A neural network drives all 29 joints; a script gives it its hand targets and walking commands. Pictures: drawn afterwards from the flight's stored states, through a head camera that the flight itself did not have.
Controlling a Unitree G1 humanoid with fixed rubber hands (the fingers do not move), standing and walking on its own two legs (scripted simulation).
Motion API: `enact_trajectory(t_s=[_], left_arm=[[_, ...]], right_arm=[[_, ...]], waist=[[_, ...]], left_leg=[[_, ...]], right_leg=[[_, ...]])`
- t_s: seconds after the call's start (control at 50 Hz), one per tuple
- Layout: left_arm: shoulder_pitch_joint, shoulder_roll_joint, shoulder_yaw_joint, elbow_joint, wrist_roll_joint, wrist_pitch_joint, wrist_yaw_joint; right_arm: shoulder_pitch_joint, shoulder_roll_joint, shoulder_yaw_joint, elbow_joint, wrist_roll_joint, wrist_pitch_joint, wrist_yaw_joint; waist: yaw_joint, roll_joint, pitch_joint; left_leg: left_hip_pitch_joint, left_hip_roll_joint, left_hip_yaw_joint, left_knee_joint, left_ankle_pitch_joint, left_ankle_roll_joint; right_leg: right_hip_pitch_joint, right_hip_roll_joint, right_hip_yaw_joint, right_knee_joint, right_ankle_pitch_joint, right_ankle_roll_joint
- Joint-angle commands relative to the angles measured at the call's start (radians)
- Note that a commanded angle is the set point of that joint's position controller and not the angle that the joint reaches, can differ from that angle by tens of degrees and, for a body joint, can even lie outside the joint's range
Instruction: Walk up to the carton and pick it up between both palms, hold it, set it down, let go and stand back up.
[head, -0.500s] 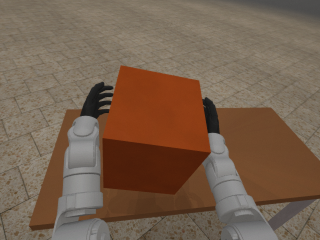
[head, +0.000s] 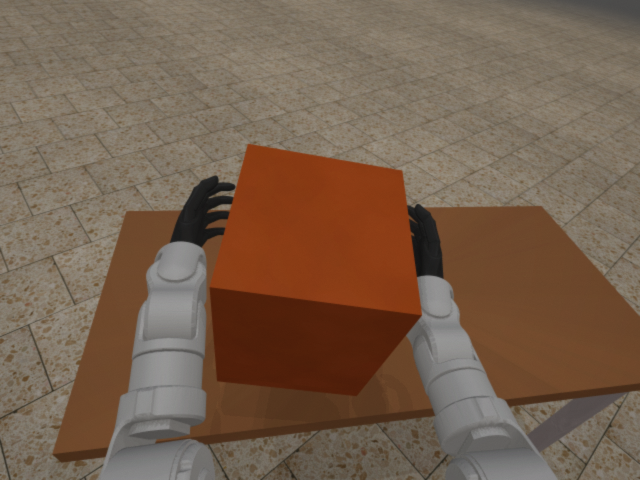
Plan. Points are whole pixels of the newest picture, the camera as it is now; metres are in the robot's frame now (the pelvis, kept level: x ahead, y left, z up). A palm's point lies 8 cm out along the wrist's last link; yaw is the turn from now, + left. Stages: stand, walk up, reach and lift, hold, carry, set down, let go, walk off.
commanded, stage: set down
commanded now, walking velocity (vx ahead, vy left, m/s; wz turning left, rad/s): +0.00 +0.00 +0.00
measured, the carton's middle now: (306, 279) +0.37 -0.01 +0.08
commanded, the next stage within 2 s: none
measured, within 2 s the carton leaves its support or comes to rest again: rests again in 1.72 s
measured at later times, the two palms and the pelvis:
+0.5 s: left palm (205, 244) +0.40 +0.12 +0.11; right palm (422, 282) +0.35 -0.17 +0.09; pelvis +0.00 +0.00 +0.00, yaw -1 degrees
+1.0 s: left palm (210, 254) +0.42 +0.12 +0.07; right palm (415, 297) +0.35 -0.17 +0.06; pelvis +0.01 +0.01 +0.00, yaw -2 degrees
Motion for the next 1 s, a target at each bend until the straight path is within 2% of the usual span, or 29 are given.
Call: enact_trajectory(t_s=[0.0,0.18,0.38,0.52,0.64,0.8,0.86,0.98], left_arm=[[-0.506,-0.51,-0.415,0.01,-0.071,-0.057,-0.115],[-0.524,-0.511,-0.35,0.14,-0.048,-0.106,-0.116],[-0.556,-0.534,-0.335,0.214,-0.043,-0.19,-0.099],[-0.564,-0.529,-0.301,0.28,-0.031,-0.224,-0.107],[-0.581,-0.538,-0.296,0.327,-0.031,-0.267,-0.106],[-0.601,-0.522,-0.243,0.427,-0.016,-0.318,-0.11],[-0.622,-0.532,-0.245,0.441,-0.014,-0.342,-0.104],[-0.637,-0.528,-0.217,0.512,-0.004,-0.385,-0.098]], right_arm=[[-0.686,0.465,0.35,-0.251,-0.045,-0.106,0.109],[-0.674,0.47,0.275,-0.154,-0.093,-0.131,0.118],[-0.684,0.508,0.262,-0.11,-0.127,-0.19,0.121],[-0.66,0.53,0.231,-0.052,-0.162,-0.21,0.11],[-0.655,0.557,0.213,-0.017,-0.188,-0.239,0.104],[-0.653,0.585,0.17,0.056,-0.232,-0.27,0.098],[-0.656,0.59,0.145,0.08,-0.248,-0.289,0.098],[-0.659,0.598,0.094,0.144,-0.286,-0.316,0.098]], waist=[[-0.017,0.08,-0.36],[-0.006,0.088,-0.341],[0.011,0.101,-0.431],[0.002,0.092,-0.419],[-0.004,0.102,-0.46],[0.008,0.093,-0.457],[0.005,0.115,-0.488],[0.004,0.115,-0.494]], left_leg=[[0.134,-0.039,0.068,-0.01,0.244,-0.02],[0.125,-0.032,0.076,-0.021,0.211,-0.021],[0.142,-0.029,0.081,0.01,0.328,-0.032],[0.097,-0.031,0.088,0.005,0.309,-0.026],[0.09,-0.029,0.088,0.02,0.355,-0.032],[0.029,-0.027,0.097,0.009,0.308,-0.019],[0.048,-0.022,0.097,0.019,0.343,-0.03],[0.034,-0.016,0.097,0.022,0.341,-0.032]], right_leg=[[0.034,0.044,-0.067,0.008,0.326,0.042],[-0.002,0.043,-0.069,-0.008,0.256,0.035],[0.004,0.053,-0.065,0.002,0.351,0.031],[0.016,0.047,-0.057,0.004,0.385,0.038],[0.022,0.049,-0.055,0.015,0.446,0.036],[0.013,0.043,-0.045,0.015,0.429,0.035],[-0.017,0.048,-0.049,0.01,0.419,0.027],[-0.047,0.05,-0.048,0.005,0.392,0.02]])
